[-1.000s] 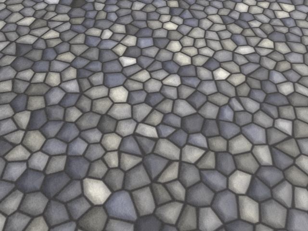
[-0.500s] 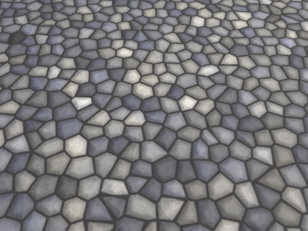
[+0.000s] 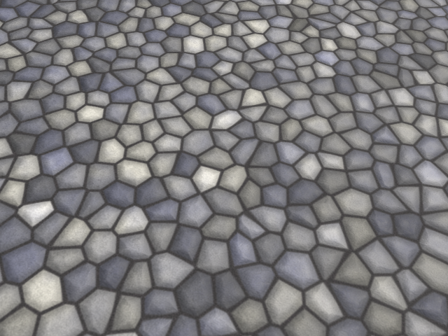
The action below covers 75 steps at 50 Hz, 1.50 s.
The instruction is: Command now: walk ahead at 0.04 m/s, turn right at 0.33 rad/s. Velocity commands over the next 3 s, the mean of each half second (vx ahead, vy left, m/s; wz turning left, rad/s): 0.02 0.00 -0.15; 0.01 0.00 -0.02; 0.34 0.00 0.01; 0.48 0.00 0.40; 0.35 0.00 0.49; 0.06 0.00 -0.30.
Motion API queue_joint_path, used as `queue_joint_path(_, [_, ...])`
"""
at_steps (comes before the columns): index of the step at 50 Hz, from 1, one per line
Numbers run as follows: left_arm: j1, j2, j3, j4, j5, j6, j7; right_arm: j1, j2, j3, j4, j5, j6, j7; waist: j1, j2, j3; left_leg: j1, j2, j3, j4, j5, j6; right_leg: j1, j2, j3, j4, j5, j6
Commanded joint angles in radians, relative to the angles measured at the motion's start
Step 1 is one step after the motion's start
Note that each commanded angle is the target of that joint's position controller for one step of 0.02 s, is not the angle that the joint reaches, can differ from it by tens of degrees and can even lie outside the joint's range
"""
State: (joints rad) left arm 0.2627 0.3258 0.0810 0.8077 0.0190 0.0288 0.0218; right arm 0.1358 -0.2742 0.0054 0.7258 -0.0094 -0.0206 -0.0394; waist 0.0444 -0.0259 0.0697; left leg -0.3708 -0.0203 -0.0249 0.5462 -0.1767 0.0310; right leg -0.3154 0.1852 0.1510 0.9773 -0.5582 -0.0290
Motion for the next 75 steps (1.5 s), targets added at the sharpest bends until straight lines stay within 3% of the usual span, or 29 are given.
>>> queue_joint_path(1, [0.069, 0.083, 0.019, -0.029, 0.003, 0.018, -0.007, 0.054, -0.096, -0.026, -0.045, -0.004, 0.008, -0.001, -0.011, 0.107, -0.138, 0.239, 0.286, -0.274, -0.196, 0.528, 0.186, -0.134, -0.07, -0.007, 0.195, 0.023, 0.044])
queue_joint_path(3, [0.071, 0.063, 0.008, -0.023, -0.009, 0.033, -0.019, 0.036, -0.107, -0.03, -0.034, -0.016, 0.007, 0.001, -0.007, 0.181, -0.129, 0.191, 0.209, -0.174, -0.213, 0.489, 0.158, -0.086, -0.06, -0.036, 0.152, 0.085, 0.067])
queue_joint_path(7, [0.032, 0.032, -0.014, -0.017, -0.009, 0.046, -0.017, 0.071, -0.113, -0.031, 0.002, -0.013, 0.002, 0.008, -0.024, 0.187, -0.145, 0.191, 0.214, -0.169, -0.238, 0.314, 0.166, -0.012, -0.081, -0.065, -0.077, 0.073, 0.067])
queue_joint_path(12, [0.007, 0.023, -0.035, 0.013, -0.012, 0.043, -0.01, 0.089, -0.146, -0.046, 0.036, -0.017, 0.028, 0.021, -0.04, 0.213, -0.112, 0.128, 0.206, -0.206, -0.259, 0.029, 0.158, 0.132, -0.112, -0.139, -0.409, 0.16, 0.023])
queue_joint_path(14, [0.033, 0.022, -0.041, 0.04, -0.005, 0.024, -0.004, 0.112, -0.143, -0.046, 0.055, -0.009, 0.039, 0.019, -0.02, 0.163, -0.088, 0.047, 0.191, -0.199, -0.234, -0.024, 0.097, 0.251, -0.128, -0.125, -0.638, 0.321, -0.014])
queue_joint_path(15, [0.013, 0.056, -0.041, 0.033, 0.009, 0.01, 0.001, 0.129, -0.125, -0.043, 0.055, -0.006, 0.036, 0.02, -0.035, 0.091, -0.084, -0.008, 0.171, -0.183, -0.199, -0.067, 0.046, 0.289, -0.216, -0.01, -0.688, 0.32, -0.038])
queue_joint_path(16, [-0.029, 0.117, -0.034, 0.02, 0.015, -0.001, 0.006, 0.133, -0.075, -0.031, 0.038, 0.008, 0.031, 0.025, -0.068, -0.076, -0.082, -0.037, 0.071, -0.077, -0.12, -0.138, -0.004, 0.227, -0.369, 0.186, -0.74, 0.275, -0.093])
queue_joint_path(17, [-0.087, 0.067, -0.053, 0.024, 0.006, -0.011, -0.003, 0.106, -0.07, -0.029, 0.055, 0.005, 0.037, 0.022, -0.073, -0.109, -0.035, 0.141, 0.036, -0.022, -0.1, -0.132, -0.013, -0.007, -0.433, 0.199, -0.766, 0.268, -0.129])
queue_joint_path(18, [-0.137, 0.024, -0.068, 0.022, 0.005, -0.021, -0.006, 0.106, -0.065, -0.028, 0.072, 0.001, 0.039, 0.024, -0.098, -0.088, -0.012, 0.222, 0.046, -0.035, -0.123, -0.057, -0.011, -0.058, -0.376, 0.148, -0.768, 0.213, -0.097])
queue_joint_path(20, [-0.099, 0.03, -0.068, 0.057, 0.0, -0.03, 0.001, 0.118, -0.072, -0.031, 0.108, -0.005, 0.031, 0.03, -0.087, -0.101, -0.002, 0.257, 0.061, -0.051, -0.168, 0.045, -0.011, -0.039, -0.292, 0.084, -0.765, 0.153, -0.039])
queue_joint_path(22, [-0.051, 0.033, -0.069, 0.089, -0.009, -0.035, 0.005, 0.148, -0.087, -0.033, 0.143, -0.007, 0.021, 0.034, -0.079, -0.084, -0.008, 0.247, 0.085, -0.073, -0.186, 0.064, -0.006, 0.004, -0.272, 0.064, -0.756, 0.206, -0.033])
queue_joint_path(25, [-0.016, 0.019, -0.071, 0.125, -0.012, -0.035, 0.007, 0.153, -0.068, -0.028, 0.19, -0.002, 0.019, 0.032, -0.069, -0.011, 0.007, 0.213, 0.087, -0.079, -0.205, 0.051, -0.01, 0.051, -0.267, 0.048, -0.732, 0.252, -0.042])
queue_joint_path(31, [0.012, 0.005, -0.072, 0.179, -0.013, -0.04, 0.01, 0.157, -0.05, -0.023, 0.261, -0.003, 0.018, 0.024, -0.06, 0.03, -0.008, 0.222, 0.095, -0.087, -0.215, 0.066, -0.007, 0.081, -0.257, 0.024, -0.708, 0.317, -0.047])
queue_joint_path(47, [0.092, -0.049, -0.089, 0.285, -0.012, -0.042, 0.024, 0.171, -0.01, -0.018, 0.377, 0.0, 0.025, 0.008, -0.06, 0.023, -0.01, 0.241, 0.102, -0.085, -0.192, 0.123, 0.011, 0.109, -0.252, -0.005, -0.675, 0.425, -0.039])
queue_joint_path(48, [0.107, -0.053, -0.09, 0.293, -0.01, -0.042, 0.024, 0.176, -0.003, -0.016, 0.383, -0.001, 0.027, 0.009, -0.057, 0.02, -0.028, 0.248, 0.091, -0.078, -0.193, 0.042, 0.013, 0.113, -0.245, -0.005, -0.689, 0.332, -0.043])
queue_joint_path(51, [0.131, -0.005, -0.066, 0.291, -0.005, -0.032, 0.02, 0.148, -0.014, -0.029, 0.368, -0.01, 0.034, 0.016, -0.039, -0.044, 0.044, 0.122, 0.01, -0.019, -0.077, -0.306, 0.037, 0.059, -0.253, 0.069, -0.726, -0.109, -0.104])
queue_joint_path(53, [0.193, 0.014, -0.051, 0.298, -0.008, -0.032, 0.019, 0.086, 0.018, -0.025, 0.333, -0.021, 0.027, 0.029, -0.004, -0.104, 0.128, -0.045, -0.027, 0.047, 0.067, -0.298, 0.034, 0.079, -0.36, 0.225, -0.822, -0.282, -0.171])
queue_joint_path(54, [0.195, 0.025, -0.043, 0.3, -0.007, -0.037, 0.02, 0.07, 0.034, -0.022, 0.315, -0.029, 0.016, 0.034, -0.005, -0.125, 0.165, -0.103, -0.003, 0.071, 0.132, -0.239, 0.035, 0.098, -0.421, 0.28, -0.846, -0.266, -0.202])
queue_joint_path(56, [0.204, 0.021, -0.035, 0.3, 0.003, -0.054, 0.016, 0.038, 0.018, -0.03, 0.283, -0.029, -0.01, 0.041, -0.003, -0.106, 0.176, -0.173, 0.038, 0.062, 0.178, -0.237, 0.044, 0.154, -0.458, 0.299, -0.838, -0.119, -0.229])
queue_joint_path(58, [0.198, 0.018, -0.029, 0.299, 0.005, -0.071, 0.011, 0.046, 0.009, -0.039, 0.265, -0.017, -0.034, 0.049, -0.02, -0.093, 0.153, -0.136, 0.042, 0.077, 0.104, -0.231, 0.049, 0.198, -0.437, 0.232, -0.791, 0.055, -0.215])
queue_joint_path(60, [0.14, 0.009, -0.027, 0.282, -0.006, -0.08, 0.008, 0.197, 0.025, -0.048, 0.307, 0.0, -0.049, 0.052, -0.105, -0.07, 0.104, 0.164, -0.009, 0.119, -0.068, -0.121, 0.054, 0.066, -0.37, 0.117, -0.688, 0.215, -0.165])
queue_joint_path(61, [0.109, -0.013, -0.034, 0.265, -0.006, -0.09, 0.003, 0.333, 0.0, -0.065, 0.353, 0.0, -0.055, 0.046, -0.163, -0.003, 0.049, 0.399, -0.002, 0.055, -0.124, -0.109, 0.064, -0.056, -0.309, 0.038, -0.544, 0.327, -0.13])
queue_joint_path(62, [0.071, -0.083, -0.054, 0.219, -0.013, -0.103, -0.01, 0.48, -0.105, -0.094, 0.379, -0.012, -0.061, 0.034, -0.216, 0.243, -0.021, 0.568, 0.231, -0.319, -0.304, -0.342, 0.133, -0.23, -0.167, -0.131, -0.205, 0.277, -0.068])
queue_joint_path(63, [0.069, -0.058, -0.045, 0.195, 0.008, -0.105, -0.015, 0.566, -0.146, -0.105, 0.418, -0.004, -0.047, 0.038, -0.201, 0.322, -0.043, 0.594, 0.389, -0.616, -0.401, -0.4, 0.204, -0.37, -0.107, -0.175, 0.041, 0.021, -0.056])
queue_joint_path(64, [0.039, -0.027, -0.035, 0.196, 0.025, -0.101, -0.018, 0.451, -0.077, -0.085, 0.387, -0.01, -0.04, 0.038, -0.133, 0.14, 0.035, 0.491, 0.383, -0.552, -0.381, -0.426, 0.197, -0.402, -0.187, -0.116, 0.163, 0.078, -0.073])
queue_joint_path(65, [0.028, -0.061, -0.042, 0.2, 0.019, -0.105, -0.029, 0.349, -0.047, -0.077, 0.346, -0.013, -0.044, 0.042, -0.099, 0.067, 0.076, 0.399, 0.347, -0.458, -0.392, -0.357, 0.182, -0.39, -0.225, -0.102, 0.178, 0.185, -0.079])
queue_joint_path(66, [0.028, -0.079, -0.044, 0.203, 0.012, -0.111, -0.037, 0.293, -0.034, -0.07, 0.326, -0.013, -0.051, 0.042, -0.07, 0.046, 0.076, 0.353, 0.306, -0.367, -0.409, -0.257, 0.164, -0.357, -0.25, -0.106, 0.155, 0.258, -0.075])
queue_joint_path(70, [0.015, -0.07, -0.033, 0.193, 0.018, -0.087, -0.05, 0.35, 0.003, -0.047, 0.357, -0.006, -0.077, 0.032, -0.042, 0.088, 0.039, 0.375, 0.228, -0.158, -0.402, 0.161, 0.143, -0.349, -0.256, -0.17, 0.101, 0.342, -0.037])
queue_joint_path(75, [-0.221, -0.089, -0.041, 0.095, 0.01, -0.075, -0.052, 0.413, 0.014, -0.03, 0.376, -0.007, -0.079, 0.027, -0.075, 0.103, 0.075, 0.35, 0.185, -0.087, -0.398, 0.402, 0.155, -0.384, -0.23, -0.237, -0.121, 0.431, 0.001])
